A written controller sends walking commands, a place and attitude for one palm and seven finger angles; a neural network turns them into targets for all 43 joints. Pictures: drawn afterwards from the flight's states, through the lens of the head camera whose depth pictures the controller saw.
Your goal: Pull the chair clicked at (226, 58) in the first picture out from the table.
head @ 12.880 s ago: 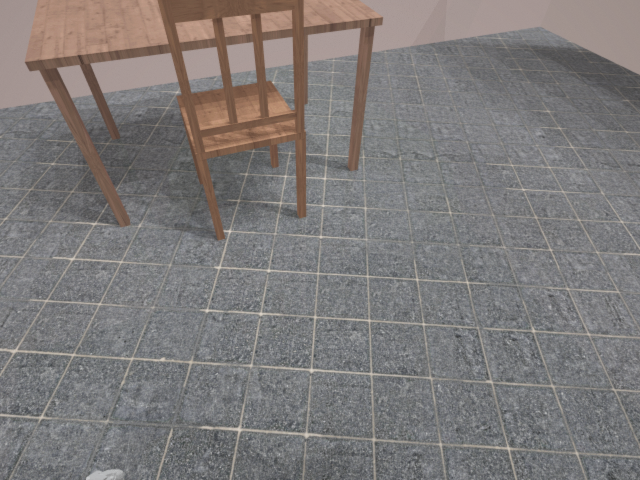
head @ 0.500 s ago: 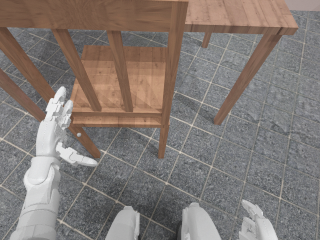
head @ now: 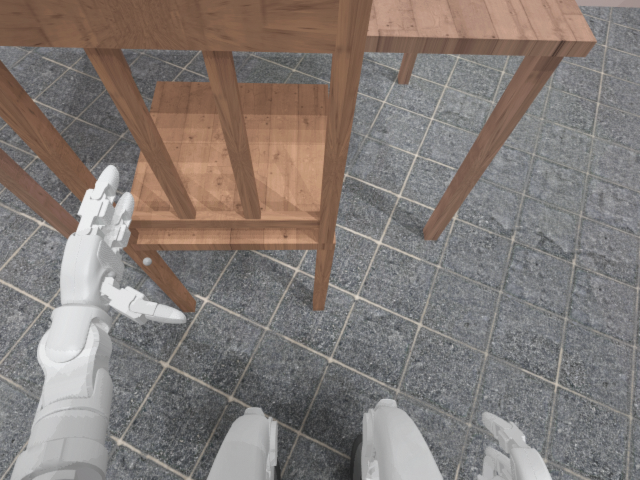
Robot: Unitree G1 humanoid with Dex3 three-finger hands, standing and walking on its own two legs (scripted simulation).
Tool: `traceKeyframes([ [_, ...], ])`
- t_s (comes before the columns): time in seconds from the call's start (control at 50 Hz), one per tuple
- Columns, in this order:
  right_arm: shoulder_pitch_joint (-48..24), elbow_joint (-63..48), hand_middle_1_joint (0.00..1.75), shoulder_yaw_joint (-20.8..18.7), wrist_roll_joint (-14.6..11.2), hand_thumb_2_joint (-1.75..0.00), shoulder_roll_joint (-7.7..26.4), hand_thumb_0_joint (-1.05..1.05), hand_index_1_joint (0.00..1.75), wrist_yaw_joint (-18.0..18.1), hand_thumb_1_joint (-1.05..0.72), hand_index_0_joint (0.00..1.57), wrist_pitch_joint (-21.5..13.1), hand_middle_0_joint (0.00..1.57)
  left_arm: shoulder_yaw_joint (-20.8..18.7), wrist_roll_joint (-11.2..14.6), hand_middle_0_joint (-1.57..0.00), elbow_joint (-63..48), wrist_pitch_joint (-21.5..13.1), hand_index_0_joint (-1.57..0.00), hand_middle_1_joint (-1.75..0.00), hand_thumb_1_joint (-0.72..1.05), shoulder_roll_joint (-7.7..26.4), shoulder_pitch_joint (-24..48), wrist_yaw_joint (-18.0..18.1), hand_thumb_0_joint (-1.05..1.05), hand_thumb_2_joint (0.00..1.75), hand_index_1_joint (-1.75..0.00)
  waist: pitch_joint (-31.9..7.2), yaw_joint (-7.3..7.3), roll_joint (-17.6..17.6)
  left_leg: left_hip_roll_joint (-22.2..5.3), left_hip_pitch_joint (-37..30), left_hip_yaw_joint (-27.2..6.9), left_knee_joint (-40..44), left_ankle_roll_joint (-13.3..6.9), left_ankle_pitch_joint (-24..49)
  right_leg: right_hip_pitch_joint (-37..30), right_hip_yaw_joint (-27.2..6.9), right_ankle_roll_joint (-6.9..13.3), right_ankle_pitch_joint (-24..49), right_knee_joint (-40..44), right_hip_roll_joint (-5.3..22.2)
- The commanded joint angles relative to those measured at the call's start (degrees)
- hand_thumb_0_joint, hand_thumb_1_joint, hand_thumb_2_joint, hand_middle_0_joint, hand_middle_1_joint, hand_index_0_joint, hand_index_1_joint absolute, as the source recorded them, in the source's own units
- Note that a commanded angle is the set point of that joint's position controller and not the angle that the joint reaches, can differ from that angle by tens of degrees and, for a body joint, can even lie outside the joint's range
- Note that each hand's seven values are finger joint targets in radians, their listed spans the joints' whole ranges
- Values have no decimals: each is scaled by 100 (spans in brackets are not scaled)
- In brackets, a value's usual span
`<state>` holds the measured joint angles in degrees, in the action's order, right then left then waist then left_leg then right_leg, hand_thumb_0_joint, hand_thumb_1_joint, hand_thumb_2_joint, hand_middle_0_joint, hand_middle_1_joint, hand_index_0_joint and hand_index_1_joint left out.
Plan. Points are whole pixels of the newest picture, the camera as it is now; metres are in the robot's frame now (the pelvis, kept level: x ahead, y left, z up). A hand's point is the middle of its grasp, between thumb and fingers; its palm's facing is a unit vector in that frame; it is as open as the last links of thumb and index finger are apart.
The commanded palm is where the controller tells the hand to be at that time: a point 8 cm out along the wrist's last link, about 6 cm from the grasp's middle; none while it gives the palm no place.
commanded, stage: aim the fingers beside a spindle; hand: left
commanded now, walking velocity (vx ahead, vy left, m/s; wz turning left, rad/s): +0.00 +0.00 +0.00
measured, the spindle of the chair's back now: (155, 152) +0.51 +0.23 +0.03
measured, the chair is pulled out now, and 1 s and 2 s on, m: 0.00 0.00 0.00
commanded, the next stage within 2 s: push the fingers through the gap in 0.28 s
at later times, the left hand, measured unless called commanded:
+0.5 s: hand (150, 264) +0.36 +0.21 +0.01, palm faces +0.03 -1.00 -0.05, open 16.9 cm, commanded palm +0.35 +0.26 +0.02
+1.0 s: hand (154, 226) +0.41 +0.21 +0.02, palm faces +0.03 -1.00 -0.05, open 16.9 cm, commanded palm +0.39 +0.26 +0.02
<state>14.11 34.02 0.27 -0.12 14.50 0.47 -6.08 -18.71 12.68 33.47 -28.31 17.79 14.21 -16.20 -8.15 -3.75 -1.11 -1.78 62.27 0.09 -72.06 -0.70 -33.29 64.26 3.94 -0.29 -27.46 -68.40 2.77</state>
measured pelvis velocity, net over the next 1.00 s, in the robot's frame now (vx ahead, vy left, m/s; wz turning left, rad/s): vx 0.00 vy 0.00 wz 0.00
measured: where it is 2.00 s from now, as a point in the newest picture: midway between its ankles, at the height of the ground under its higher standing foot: outside the picture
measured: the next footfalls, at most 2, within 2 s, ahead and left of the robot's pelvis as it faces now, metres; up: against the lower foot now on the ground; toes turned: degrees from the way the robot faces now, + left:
none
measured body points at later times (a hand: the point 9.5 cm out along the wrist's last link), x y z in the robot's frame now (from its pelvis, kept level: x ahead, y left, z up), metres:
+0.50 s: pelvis +0.00 +0.00 +0.00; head +0.13 +0.02 +0.43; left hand +0.35 +0.26 +0.02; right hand +0.14 -0.25 -0.11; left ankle +0.00 +0.11 -0.63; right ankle +0.04 -0.13 -0.63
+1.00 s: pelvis +0.00 +0.00 +0.00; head +0.13 +0.02 +0.42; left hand +0.40 +0.27 +0.02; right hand +0.09 -0.26 -0.12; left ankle +0.00 +0.11 -0.63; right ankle +0.04 -0.13 -0.63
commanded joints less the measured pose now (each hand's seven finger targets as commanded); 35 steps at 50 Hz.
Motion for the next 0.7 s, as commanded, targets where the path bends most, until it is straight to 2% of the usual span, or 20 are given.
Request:
traceKeyframes([
  [0.0,321,-575,30,-367,-36,-90,911,0,30,83,-90,20,-281,20,-70,124,-6,-1304,-406,-6,-8,-50,871,1177,-33,0,30,-8,-2423,-51,-208,124,-1330,-195,974,-2,2164,-1714,-136,139,1424,691,-257],
  [0.04,291,-522,30,-366,-32,-90,934,0,30,93,-90,20,-281,20,-86,83,-6,-1209,-394,-6,-8,-50,944,1313,-29,0,30,-8,-2228,-51,-333,132,-1270,-219,997,18,1956,-1545,-124,148,1213,693,-244],
  [0.1,295,-530,30,-361,-25,-90,948,0,30,115,-90,20,-279,20,-90,31,-6,-1169,-387,-6,-8,-50,972,1423,23,0,30,-8,-2234,-56,-337,128,-1326,-247,995,18,1952,-1423,-97,165,1120,663,-248],
  [0.12,290,-532,30,-362,-15,-90,942,0,30,108,-90,20,-272,20,-131,13,-6,-1202,-389,-6,-8,-50,1012,1414,38,0,30,-8,-2299,-5,-445,137,-1366,-240,1005,33,1973,-1463,-114,170,1131,673,-238],
  [0.14,283,-548,30,-360,-17,-90,933,0,30,105,-90,20,-274,20,-98,30,-6,-1194,-370,-6,-8,-50,959,1401,48,0,30,-8,-2331,-17,-342,144,-1349,-228,984,19,2002,-1526,-118,163,1193,675,-236],
  [0.16,293,-534,30,-362,-11,-90,946,0,30,109,-90,20,-264,20,-258,14,-6,-1206,-380,-6,-8,-50,1140,1387,77,0,30,-8,-2378,28,-348,130,-1360,-238,982,30,2090,-1579,-124,171,1275,652,-232],
  [0.22,297,-595,30,-364,0,-90,917,0,30,81,-90,20,-266,20,-154,-5,-6,-1468,-399,-6,-8,-50,1049,1261,99,0,30,-8,-2587,83,-632,107,-1720,-290,1021,87,2499,-1504,-72,187,1402,594,-233],
  [0.24,271,-612,30,-355,5,-90,891,0,30,58,-90,20,-262,20,-91,31,-6,-1475,-372,-6,-8,-50,930,1121,107,0,30,-8,-2549,90,-583,123,-1687,-270,1016,79,2543,-1600,-81,179,1493,616,-234],
  [0.26,275,-602,30,-363,0,-90,898,0,30,56,-90,20,-253,20,-118,45,-6,-1412,-340,-6,-8,-50,923,1024,116,0,30,-8,-2548,63,-314,116,-1592,-250,986,52,2555,-1713,-89,162,1600,630,-239],
  [0.32,234,-657,30,-355,-18,-90,883,0,30,35,-90,20,-230,20,-92,56,-6,-1419,-285,-6,-8,-50,850,809,131,0,30,-8,-2432,79,-337,128,-1444,-215,1009,48,2431,-1708,-94,155,1562,631,-244],
  [0.34,253,-647,30,-365,-26,-90,901,0,30,35,-90,20,-211,20,-173,46,-6,-1317,-265,-6,-8,-50,925,709,142,0,30,-8,-2321,91,-198,115,-1387,-227,1037,55,2349,-1702,-80,160,1505,644,-250],
  [0.36,226,-659,30,-359,-31,-90,897,0,30,38,-90,20,-206,20,-40,36,-6,-1285,-258,-6,-8,-50,786,785,135,0,30,-8,-2208,25,-156,127,-1280,-201,1023,40,2197,-1650,-93,149,1431,664,-248],
  [0.4,226,-607,30,-340,-33,-90,916,0,30,78,-90,20,-216,20,-65,23,-6,-1287,-309,-6,-8,-50,893,1350,168,0,30,-8,-2099,-80,-144,131,-1129,-213,968,12,1852,-1482,-109,143,1154,663,-257],
  [0.42,254,-568,30,-352,-17,-90,937,0,30,106,-90,20,-212,20,-201,-16,-6,-1314,-360,-6,-8,-50,1086,1551,182,0,30,-8,-2192,-64,-208,128,-1169,-217,957,15,1847,-1483,-132,151,1136,661,-254],
  [0.44,256,-555,30,-340,-10,-90,914,0,30,116,-90,20,-224,20,-104,-34,-6,-1253,-382,-6,-8,-50,1007,1714,170,0,30,-8,-2223,-97,-281,147,-1176,-211,932,7,1799,-1474,-156,148,1102,664,-248],
  [0.5,306,-470,30,-330,6,-90,942,0,30,159,-90,20,-252,20,-208,-50,-6,-1146,-452,-6,-8,-50,1205,2055,112,0,30,-8,-2390,-109,-436,140,-1293,-234,875,15,1937,-1413,-148,172,1142,620,-247],
  [0.56,348,-421,30,-337,18,-90,933,0,30,150,-90,20,-253,20,-199,-36,-6,-939,-398,-6,-8,-50,1170,2000,20,0,30,-8,-2588,-50,-534,135,-1454,-234,856,36,2237,-1518,-157,175,1393,608,-234],
  [0.6,406,-437,30,-337,5,-90,955,0,30,133,-90,20,-229,20,-320,8,-6,-725,-305,-6,-8,-50,1262,1805,-35,0,30,-8,-2656,-25,-331,131,-1362,-229,851,21,2334,-1646,-148,168,1506,589,-251],
  [0.64,415,-435,30,-334,-6,-90,955,0,30,116,-90,20,-192,20,-244,1,-6,-645,-234,-6,-8,-50,1194,1952,-69,0,30,-8,-2589,-29,-382,129,-1326,-236,882,28,2334,-1614,-141,161,1516,590,-241],
  [0.68,438,-412,30,-336,-10,-90,960,0,30,102,-90,20,-162,20,-279,14,-6,-536,-180,-6,-8,-50,1227,2123,-52,0,30,-8,-2534,-74,-228,137,-1186,-200,854,3,2168,-1663,-177,138,1477,648,-246],
])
